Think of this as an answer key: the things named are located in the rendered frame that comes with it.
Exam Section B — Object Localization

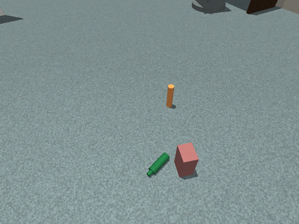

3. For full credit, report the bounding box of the office chair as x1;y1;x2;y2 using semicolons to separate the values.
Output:
192;0;226;13

